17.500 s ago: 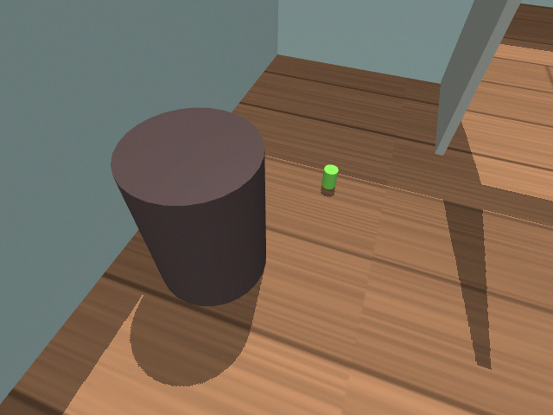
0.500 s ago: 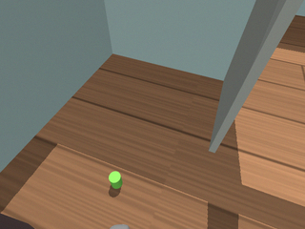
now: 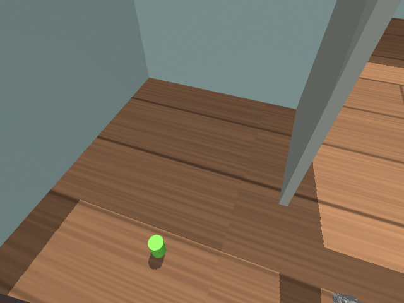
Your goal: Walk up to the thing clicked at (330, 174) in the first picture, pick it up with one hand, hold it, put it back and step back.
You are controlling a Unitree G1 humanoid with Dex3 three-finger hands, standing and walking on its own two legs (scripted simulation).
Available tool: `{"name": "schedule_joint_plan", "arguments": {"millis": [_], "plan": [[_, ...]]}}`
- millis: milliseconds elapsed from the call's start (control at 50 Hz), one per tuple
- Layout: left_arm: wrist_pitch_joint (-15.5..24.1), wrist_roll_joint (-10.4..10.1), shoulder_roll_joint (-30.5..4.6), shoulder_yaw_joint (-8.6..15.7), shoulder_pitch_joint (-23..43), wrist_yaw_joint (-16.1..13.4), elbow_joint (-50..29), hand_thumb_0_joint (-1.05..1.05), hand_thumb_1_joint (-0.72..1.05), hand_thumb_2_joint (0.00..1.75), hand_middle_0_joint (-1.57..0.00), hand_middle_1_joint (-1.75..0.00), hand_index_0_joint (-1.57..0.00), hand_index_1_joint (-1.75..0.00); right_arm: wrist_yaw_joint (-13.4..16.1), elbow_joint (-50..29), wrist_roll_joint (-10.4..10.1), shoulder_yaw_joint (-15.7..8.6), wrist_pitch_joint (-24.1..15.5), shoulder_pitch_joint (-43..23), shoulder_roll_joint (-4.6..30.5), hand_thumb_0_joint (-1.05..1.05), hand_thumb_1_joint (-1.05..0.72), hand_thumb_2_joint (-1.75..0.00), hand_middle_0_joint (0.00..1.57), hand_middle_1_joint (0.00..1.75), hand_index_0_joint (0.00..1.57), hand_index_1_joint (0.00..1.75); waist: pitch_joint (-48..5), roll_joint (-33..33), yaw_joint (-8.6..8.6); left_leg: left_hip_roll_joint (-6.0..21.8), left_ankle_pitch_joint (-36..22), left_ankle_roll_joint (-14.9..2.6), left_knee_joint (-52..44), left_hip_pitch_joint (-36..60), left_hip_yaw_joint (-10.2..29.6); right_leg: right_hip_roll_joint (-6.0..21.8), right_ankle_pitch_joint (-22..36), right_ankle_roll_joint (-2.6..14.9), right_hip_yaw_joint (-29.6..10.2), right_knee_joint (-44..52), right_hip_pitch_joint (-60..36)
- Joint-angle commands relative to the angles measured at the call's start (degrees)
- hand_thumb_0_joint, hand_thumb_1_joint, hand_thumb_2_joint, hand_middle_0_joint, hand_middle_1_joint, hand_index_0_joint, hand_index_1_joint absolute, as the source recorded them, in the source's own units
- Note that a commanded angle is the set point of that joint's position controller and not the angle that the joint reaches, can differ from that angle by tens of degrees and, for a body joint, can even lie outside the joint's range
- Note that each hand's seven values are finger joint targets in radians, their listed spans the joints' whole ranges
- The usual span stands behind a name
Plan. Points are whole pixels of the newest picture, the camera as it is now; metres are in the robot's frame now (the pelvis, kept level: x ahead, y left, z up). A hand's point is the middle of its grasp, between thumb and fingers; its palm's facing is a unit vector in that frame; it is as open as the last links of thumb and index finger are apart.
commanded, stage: walk up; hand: left
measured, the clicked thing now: (157, 246) +0.46 +0.25 -0.72
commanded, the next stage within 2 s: stand in 0.66 s
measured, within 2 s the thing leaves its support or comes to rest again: neither
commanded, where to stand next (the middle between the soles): +0.06 +0.01 m, yaw +0 degrees
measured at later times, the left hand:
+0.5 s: hand out of the picture +0.09 +0.25 -0.15, palm faces -0.03 -0.94 -0.35, open 7.4 cm
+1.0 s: hand out of the picture +0.09 +0.25 -0.15, palm faces -0.03 -0.94 -0.34, open 7.4 cm
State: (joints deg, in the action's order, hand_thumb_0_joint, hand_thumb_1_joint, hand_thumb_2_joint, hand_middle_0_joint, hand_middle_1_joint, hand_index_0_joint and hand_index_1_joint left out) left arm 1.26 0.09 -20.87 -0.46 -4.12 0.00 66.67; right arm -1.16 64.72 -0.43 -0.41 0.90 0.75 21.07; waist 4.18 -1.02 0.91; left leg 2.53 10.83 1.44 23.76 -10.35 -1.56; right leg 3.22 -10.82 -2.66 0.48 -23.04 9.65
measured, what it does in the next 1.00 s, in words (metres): stands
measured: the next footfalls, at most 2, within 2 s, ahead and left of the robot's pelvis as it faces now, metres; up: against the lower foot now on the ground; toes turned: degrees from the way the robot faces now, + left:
none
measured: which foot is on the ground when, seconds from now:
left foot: down 0.00-1.00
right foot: down 0.00-1.00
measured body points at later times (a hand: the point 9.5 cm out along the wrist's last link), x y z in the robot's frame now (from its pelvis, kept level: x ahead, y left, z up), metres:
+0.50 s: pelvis +0.01 +0.00 +0.00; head +0.02 +0.00 +0.45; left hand +0.09 +0.30 -0.13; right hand +0.07 -0.30 -0.13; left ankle +0.02 +0.14 -0.74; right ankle +0.02 -0.15 -0.74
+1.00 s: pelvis +0.01 +0.00 +0.00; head +0.02 +0.00 +0.45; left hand +0.09 +0.30 -0.13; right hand +0.10 -0.31 -0.13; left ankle +0.02 +0.14 -0.74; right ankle +0.02 -0.15 -0.74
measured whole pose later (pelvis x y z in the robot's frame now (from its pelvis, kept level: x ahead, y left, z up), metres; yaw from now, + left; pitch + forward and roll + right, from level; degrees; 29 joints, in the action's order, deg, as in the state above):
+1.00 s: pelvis +0.01 +0.00 +0.00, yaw +0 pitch -2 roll +0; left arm 0.2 0.6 -20.0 0.2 -5.7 0.5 65.4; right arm -0.8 65.4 0.4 -0.5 0.1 4.1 20.3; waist 3.2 0.1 -0.2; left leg 2.6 9.6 1.8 19.3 -7.4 -2.0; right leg 3.1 -9.8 -2.5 0.3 -19.2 7.2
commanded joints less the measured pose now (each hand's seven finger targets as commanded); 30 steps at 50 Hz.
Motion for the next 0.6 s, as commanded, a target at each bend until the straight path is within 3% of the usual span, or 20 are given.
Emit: {"name": "schedule_joint_plan", "arguments": {"millis": [0, 200, 300, 580], "plan": [[1.37, 0.10, -12.46, 2.46, 2.86, -0.57, -3.11, 0.00, 0.90, 0.90, -0.20, -0.30, -0.20, -0.30, 0.47, -1.99, 0.31, -2.55, -1.41, -1.78, 11.53, 0.00, -0.90, -0.90, 0.20, 0.30, 0.20, 0.30, -7.82, 2.16, -0.90, 4.91, -4.45, -2.57, -5.37, 4.50, 3.87, 4.97, 6.82, 3.14, -4.19, 5.65, -0.94], [0.64, 0.34, -12.04, 2.94, 3.26, -0.33, -3.15, 0.00, 0.90, 0.90, -0.20, -0.30, -0.20, -0.30, 0.60, -1.48, 0.66, -2.56, -1.78, -1.03, 11.85, 0.00, -0.90, -0.90, 0.20, 0.30, 0.20, 0.30, -6.06, 0.12, -0.60, 5.03, 0.52, -2.36, -8.54, 1.21, 4.86, 4.15, 4.65, 2.97, -3.63, 5.35, -2.34], [0.56, 0.31, -11.73, 3.01, 3.08, -0.40, -3.26, 0.00, 0.90, 0.90, -0.20, -0.30, -0.20, -0.30, 0.73, -1.51, 0.72, -2.73, -1.87, -0.18, 11.60, 0.00, -0.90, -0.90, 0.20, 0.30, 0.20, 0.30, -6.38, 0.44, -0.89, 5.09, -2.28, -2.36, -7.89, 2.54, 4.30, 4.06, 6.00, 2.84, -3.50, 5.20, -1.88], [0.58, 0.41, -11.50, 3.09, 3.01, -0.47, -3.66, 0.00, 0.90, 0.90, -0.20, -0.30, -0.20, -0.30, 0.69, -1.94, 0.60, -2.77, -1.48, 1.05, 11.12, 0.00, -0.90, -0.90, 0.20, 0.30, 0.20, 0.30, -5.58, 1.15, -1.29, 4.69, -2.15, -2.37, -6.85, 3.26, 3.91, 4.18, 5.06, 2.81, -4.03, 6.00, -0.78]]}}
